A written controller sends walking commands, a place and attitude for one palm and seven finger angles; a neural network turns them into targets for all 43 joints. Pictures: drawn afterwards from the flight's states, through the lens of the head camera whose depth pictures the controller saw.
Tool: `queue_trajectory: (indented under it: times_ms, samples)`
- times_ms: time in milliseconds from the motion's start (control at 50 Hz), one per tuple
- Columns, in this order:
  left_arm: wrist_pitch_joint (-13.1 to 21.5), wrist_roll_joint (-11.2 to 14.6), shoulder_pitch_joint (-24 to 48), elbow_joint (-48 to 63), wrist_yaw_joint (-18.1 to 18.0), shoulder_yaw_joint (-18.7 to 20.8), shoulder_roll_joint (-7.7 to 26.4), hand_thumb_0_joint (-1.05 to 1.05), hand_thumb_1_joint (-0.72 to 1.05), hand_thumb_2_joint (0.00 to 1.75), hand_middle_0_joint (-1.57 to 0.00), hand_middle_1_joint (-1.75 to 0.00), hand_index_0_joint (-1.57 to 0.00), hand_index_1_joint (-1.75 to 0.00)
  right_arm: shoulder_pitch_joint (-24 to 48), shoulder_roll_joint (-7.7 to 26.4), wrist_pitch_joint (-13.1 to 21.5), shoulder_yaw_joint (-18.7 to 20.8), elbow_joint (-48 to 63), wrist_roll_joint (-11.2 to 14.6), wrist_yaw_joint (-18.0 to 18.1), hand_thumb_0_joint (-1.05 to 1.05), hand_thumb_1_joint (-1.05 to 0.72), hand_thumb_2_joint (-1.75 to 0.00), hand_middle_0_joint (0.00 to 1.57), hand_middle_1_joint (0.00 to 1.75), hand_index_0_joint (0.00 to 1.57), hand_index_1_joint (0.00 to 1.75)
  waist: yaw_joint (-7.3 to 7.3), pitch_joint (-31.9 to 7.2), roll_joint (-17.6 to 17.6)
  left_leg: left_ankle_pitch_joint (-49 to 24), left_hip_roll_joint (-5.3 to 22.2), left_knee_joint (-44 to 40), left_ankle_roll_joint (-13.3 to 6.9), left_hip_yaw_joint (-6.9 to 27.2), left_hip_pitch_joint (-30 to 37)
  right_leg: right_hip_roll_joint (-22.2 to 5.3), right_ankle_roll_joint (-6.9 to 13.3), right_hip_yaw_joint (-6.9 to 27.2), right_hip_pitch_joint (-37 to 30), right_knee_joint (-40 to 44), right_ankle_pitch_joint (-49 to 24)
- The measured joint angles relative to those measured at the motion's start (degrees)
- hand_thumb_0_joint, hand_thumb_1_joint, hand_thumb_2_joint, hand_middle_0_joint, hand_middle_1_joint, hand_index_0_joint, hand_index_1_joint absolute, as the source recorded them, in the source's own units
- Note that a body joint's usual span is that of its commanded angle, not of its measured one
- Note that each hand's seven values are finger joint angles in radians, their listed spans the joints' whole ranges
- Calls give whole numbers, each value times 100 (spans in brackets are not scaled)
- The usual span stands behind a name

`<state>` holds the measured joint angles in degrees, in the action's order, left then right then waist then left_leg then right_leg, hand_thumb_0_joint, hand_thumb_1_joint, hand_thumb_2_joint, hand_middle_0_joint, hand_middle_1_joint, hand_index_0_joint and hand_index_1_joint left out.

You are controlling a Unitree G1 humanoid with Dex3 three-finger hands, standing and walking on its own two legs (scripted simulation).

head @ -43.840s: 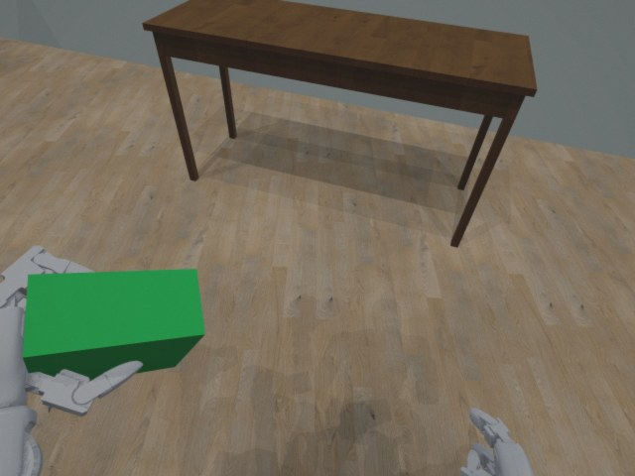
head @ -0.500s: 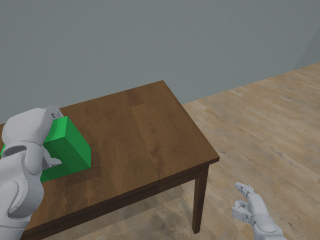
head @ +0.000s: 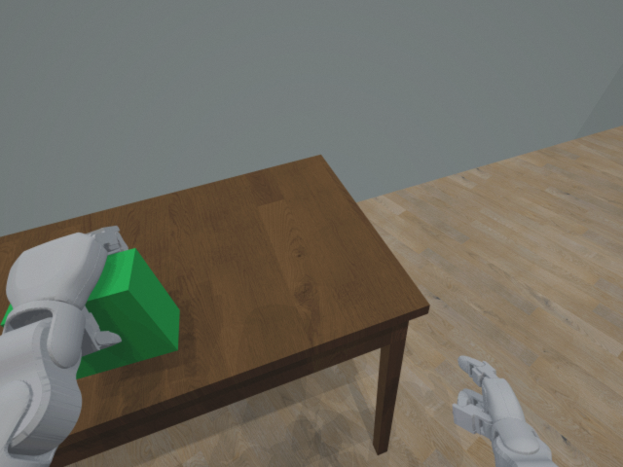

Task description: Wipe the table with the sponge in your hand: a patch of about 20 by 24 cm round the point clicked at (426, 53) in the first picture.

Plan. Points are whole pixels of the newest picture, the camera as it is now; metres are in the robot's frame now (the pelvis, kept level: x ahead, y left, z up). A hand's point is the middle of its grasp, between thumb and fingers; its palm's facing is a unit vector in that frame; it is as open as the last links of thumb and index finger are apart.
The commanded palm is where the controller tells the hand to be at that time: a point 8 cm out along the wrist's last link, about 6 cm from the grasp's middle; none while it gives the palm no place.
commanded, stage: bring the sponge back beside the body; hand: left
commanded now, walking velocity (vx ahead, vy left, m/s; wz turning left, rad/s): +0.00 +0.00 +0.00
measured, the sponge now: (113, 326) +0.23 +0.30 +0.09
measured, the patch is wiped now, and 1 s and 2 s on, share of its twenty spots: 1.00 1.00 1.00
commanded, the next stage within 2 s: step back with the hand held close in 1.24 s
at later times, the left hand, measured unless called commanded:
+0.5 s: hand (101, 310) +0.22 +0.29 +0.14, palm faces +0.12 -0.13 -0.98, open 10.4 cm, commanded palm +0.18 +0.29 +0.21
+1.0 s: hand (107, 329) +0.20 +0.27 +0.13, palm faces +0.12 -0.15 -0.98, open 10.4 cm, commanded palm +0.17 +0.28 +0.20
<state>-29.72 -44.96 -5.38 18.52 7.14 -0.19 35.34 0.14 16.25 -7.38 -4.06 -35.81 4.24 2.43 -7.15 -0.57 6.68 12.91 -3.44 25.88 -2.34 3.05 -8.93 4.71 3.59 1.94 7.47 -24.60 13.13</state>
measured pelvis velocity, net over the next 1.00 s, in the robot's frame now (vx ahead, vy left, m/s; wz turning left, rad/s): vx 0.01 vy -0.01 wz -0.01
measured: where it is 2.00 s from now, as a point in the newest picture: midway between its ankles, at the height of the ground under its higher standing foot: outside the picture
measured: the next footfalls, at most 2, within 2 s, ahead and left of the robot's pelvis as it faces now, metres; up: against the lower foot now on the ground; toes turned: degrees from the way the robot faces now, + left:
none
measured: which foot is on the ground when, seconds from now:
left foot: down 0.00-1.00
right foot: down 0.00-1.00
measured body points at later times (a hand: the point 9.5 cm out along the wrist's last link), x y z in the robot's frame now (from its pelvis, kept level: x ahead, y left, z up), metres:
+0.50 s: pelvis +0.01 +0.00 +0.00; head -0.02 -0.05 +0.45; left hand +0.21 +0.29 +0.19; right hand +0.26 -0.20 -0.07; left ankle +0.01 +0.10 -0.74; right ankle +0.00 -0.08 -0.74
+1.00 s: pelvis +0.01 -0.01 +0.00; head -0.03 -0.05 +0.45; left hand +0.19 +0.28 +0.18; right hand +0.26 -0.20 -0.07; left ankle +0.01 +0.10 -0.74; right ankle +0.00 -0.08 -0.74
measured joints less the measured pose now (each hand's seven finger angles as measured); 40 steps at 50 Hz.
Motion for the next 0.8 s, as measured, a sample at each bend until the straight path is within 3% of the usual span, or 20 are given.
queue_trajectory:
  times_ms: [180,800]
  samples:
    - [61,-60,37,-62,-150,-6,-55,0,-54,106,-68,-130,-72,-129,5,-50,22,-6,-30,-14,0,1,-90,-90,20,30,20,30,1,23,-20,-2,13,-29,11,-2,48,12,12,7,-50,41,-14]
    - [46,-27,-1096,641,-421,-47,-312,0,-54,106,-68,-130,-72,-129,-45,-64,-1,51,70,-74,-69,1,-90,-90,20,30,20,30,10,-58,-24,143,68,44,34,-59,142,74,47,74,-130,-17,90]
